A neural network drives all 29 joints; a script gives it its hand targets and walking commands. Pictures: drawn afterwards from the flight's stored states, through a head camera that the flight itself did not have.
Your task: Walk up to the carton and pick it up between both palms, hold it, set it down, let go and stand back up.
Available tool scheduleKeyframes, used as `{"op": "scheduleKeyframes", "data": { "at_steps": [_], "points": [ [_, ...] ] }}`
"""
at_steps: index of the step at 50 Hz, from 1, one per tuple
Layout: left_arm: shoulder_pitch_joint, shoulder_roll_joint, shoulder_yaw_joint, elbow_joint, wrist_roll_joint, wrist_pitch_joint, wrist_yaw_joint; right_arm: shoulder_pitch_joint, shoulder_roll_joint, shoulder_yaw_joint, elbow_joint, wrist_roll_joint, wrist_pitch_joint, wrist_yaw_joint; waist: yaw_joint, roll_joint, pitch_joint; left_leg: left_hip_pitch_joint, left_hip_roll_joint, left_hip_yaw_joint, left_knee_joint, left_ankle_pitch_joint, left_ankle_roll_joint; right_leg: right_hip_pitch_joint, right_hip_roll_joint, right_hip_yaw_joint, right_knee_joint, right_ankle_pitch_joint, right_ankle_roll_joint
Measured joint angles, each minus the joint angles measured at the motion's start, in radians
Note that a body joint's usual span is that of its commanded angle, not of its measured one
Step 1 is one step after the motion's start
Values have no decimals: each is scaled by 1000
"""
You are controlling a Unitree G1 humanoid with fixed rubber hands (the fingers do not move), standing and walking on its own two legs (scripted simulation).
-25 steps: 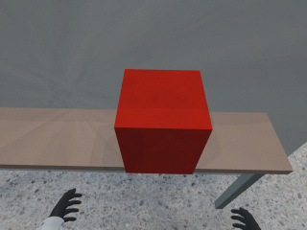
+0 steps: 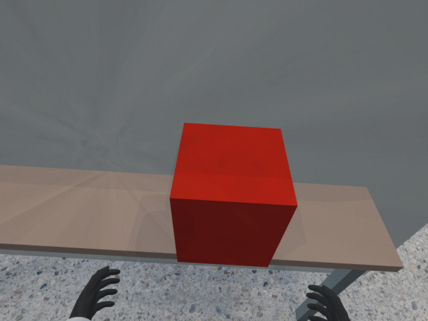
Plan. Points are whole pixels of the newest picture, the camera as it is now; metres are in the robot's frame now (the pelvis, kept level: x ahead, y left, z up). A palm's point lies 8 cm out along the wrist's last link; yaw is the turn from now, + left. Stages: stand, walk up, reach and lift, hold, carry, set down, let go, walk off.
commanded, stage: reach and lift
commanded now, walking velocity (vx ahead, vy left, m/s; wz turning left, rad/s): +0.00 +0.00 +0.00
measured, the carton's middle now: (227, 197) +0.39 -0.01 +0.00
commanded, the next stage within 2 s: none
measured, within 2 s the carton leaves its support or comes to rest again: neither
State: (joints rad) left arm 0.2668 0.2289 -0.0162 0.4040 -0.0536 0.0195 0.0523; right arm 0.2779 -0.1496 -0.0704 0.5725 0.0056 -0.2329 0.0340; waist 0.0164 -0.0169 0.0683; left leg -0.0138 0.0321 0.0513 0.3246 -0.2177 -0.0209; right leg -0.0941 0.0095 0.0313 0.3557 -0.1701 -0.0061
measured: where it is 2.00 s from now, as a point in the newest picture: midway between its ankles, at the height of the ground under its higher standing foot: outside the picture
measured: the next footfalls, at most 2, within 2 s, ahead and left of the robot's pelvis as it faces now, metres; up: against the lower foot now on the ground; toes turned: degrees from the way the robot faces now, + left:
none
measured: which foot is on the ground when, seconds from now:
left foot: down 0.00-1.00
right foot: down 0.00-1.00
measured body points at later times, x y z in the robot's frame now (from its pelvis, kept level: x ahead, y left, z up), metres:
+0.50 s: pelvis +0.02 +0.00 +0.00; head +0.00 +0.01 +0.45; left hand +0.19 +0.21 -0.03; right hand +0.20 -0.22 -0.03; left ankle -0.02 +0.13 -0.75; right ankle +0.02 -0.12 -0.75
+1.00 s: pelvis +0.02 +0.00 +0.00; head +0.00 +0.02 +0.45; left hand +0.26 +0.20 +0.03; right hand +0.26 -0.21 +0.03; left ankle -0.02 +0.13 -0.75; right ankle +0.02 -0.12 -0.75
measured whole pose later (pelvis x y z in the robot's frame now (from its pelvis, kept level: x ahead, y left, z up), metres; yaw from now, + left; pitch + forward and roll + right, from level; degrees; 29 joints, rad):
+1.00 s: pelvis +0.02 +0.00 +0.00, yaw +0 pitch -4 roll +0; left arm 0.16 0.14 -0.04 0.06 -0.10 0.10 0.12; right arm 0.17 -0.20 -0.02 0.22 0.23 -0.09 -0.02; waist 0.03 -0.03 0.04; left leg 0.01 0.04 0.05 0.28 -0.22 -0.02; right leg -0.06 0.01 0.03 0.30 -0.16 0.00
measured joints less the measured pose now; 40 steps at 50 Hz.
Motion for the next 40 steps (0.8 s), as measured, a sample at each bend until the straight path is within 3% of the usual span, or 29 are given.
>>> {"op": "scheduleKeyframes", "data": {
  "at_steps": [18, 30, 34, 40],
  "points": [
    [61, -68, -49, -50, 0, -199, 42, 21, -27, 25, -31, 130, -107, 16, 14, -2, -30, 30, 5, -8, -6, -23, -1, 51, 4, -8, -43, -6, 2],
    [57, -72, -82, -59, -42, -323, 49, 13, -18, 47, -90, 169, -159, 12, 7, 10, -39, 7, 5, -16, 23, -35, -1, 30, 3, -16, -15, -20, 2],
    [31, -74, -88, -58, -52, -317, 57, -11, -17, 48, -104, 165, -140, 7, 7, 8, -38, 0, 4, -16, 25, -33, -1, 20, 2, -16, -5, -22, 1],
    [-27, -70, -84, -136, -65, -195, 80, -60, -22, 50, -176, 170, -37, -9, 10, -3, -37, -2, 1, -12, 2, -16, -1, 9, 0, -12, -11, -14, 1]
  ]
}}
